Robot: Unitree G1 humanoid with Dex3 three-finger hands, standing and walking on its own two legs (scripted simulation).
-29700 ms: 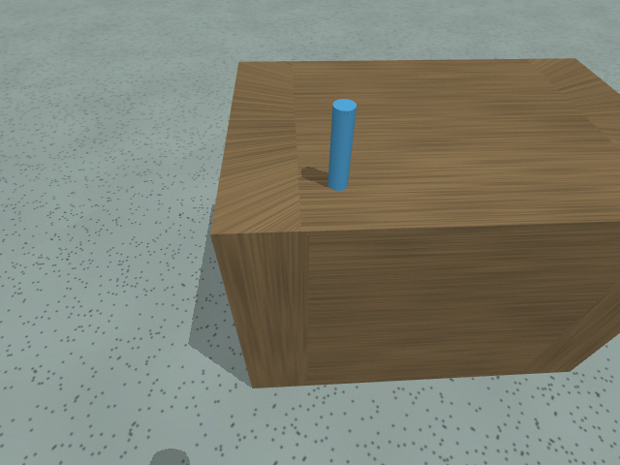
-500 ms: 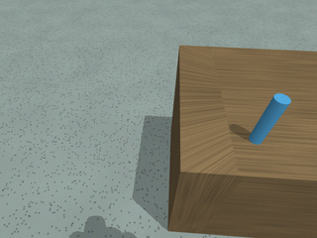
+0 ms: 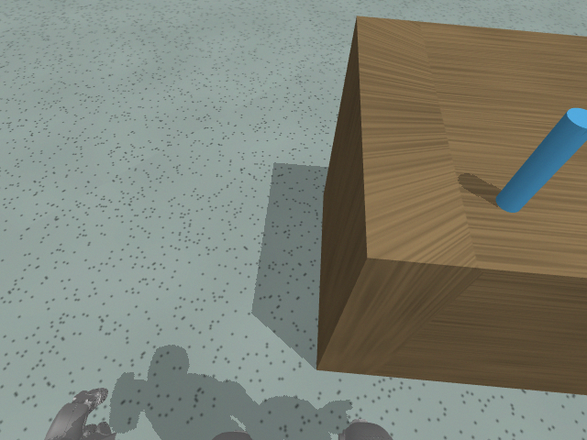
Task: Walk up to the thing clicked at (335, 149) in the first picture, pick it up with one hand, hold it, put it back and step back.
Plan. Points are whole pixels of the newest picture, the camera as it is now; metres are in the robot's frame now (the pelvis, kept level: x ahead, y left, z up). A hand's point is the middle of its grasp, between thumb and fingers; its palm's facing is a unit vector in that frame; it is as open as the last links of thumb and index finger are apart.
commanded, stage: step back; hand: right
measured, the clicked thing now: (540, 166) +0.48 -0.35 +0.09
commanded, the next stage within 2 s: none
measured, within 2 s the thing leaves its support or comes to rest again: neither
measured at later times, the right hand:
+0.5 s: hand out of the picture -0.01 -0.28 -0.14, palm faces +0.08 +0.92 -0.37, open 7.4 cm
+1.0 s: hand out of the picture -0.14 -0.26 -0.11, palm faces +0.00 +0.90 -0.43, open 7.4 cm
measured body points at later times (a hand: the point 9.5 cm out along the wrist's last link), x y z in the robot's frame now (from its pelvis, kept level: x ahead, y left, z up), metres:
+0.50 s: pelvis -0.10 -0.01 +0.01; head -0.05 -0.02 +0.46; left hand +0.02 +0.30 -0.10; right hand -0.02 -0.33 -0.11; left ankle -0.03 +0.11 -0.68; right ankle -0.12 -0.12 -0.71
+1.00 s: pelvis -0.23 +0.01 +0.02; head -0.17 +0.03 +0.46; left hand -0.11 +0.32 -0.11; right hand -0.14 -0.31 -0.08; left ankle -0.17 +0.13 -0.71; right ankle -0.29 -0.14 -0.64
